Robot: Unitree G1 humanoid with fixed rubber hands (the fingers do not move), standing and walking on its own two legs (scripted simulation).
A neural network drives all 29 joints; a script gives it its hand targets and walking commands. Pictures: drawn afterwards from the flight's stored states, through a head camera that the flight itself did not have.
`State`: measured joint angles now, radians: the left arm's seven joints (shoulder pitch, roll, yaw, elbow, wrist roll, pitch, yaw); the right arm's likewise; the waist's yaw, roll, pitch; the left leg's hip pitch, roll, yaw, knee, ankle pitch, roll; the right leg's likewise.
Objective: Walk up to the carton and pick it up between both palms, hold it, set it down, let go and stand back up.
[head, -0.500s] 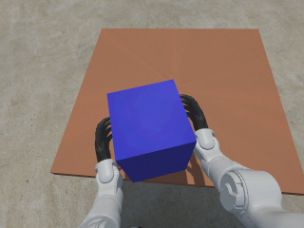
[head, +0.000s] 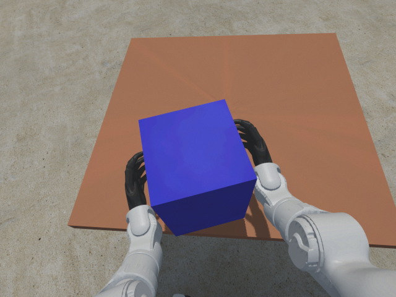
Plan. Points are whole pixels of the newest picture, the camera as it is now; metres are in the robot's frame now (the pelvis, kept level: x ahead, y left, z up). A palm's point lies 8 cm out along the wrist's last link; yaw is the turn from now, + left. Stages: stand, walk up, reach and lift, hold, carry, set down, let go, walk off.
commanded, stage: reach and lift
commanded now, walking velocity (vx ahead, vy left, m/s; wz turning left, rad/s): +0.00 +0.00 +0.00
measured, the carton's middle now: (197, 175) +0.39 +0.07 -0.04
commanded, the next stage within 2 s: none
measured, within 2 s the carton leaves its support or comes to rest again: leaves its support in 0.58 s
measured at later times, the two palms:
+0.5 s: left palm (135, 203) +0.31 +0.19 -0.02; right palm (258, 161) +0.41 -0.06 +0.01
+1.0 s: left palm (132, 205) +0.30 +0.19 -0.01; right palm (258, 156) +0.40 -0.05 +0.03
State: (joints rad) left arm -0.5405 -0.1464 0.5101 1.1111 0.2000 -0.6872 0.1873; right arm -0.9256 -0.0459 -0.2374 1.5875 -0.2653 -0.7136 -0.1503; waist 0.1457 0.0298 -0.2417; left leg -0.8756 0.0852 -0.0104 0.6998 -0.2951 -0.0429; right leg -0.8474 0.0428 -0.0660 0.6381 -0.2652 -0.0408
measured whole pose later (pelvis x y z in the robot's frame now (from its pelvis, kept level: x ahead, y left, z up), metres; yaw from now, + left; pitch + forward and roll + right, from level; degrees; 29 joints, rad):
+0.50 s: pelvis -0.01 +0.00 +0.00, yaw +1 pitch +26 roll -2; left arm -0.53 -0.12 0.41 1.12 0.13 -0.63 0.19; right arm -0.88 -0.05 -0.15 1.56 -0.24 -0.69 -0.20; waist 0.15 0.00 -0.25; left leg -0.86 0.08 -0.02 0.66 -0.26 -0.05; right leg -0.83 0.04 -0.08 0.60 -0.23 -0.04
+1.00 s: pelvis +0.00 -0.01 +0.02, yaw +2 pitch +22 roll -2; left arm -0.43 -0.07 0.27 1.01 0.04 -0.46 0.23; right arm -0.83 0.00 -0.05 1.43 -0.17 -0.50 -0.20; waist 0.10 -0.01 -0.24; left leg -0.73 0.08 -0.05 0.56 -0.22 -0.06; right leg -0.68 0.04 -0.10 0.49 -0.20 -0.05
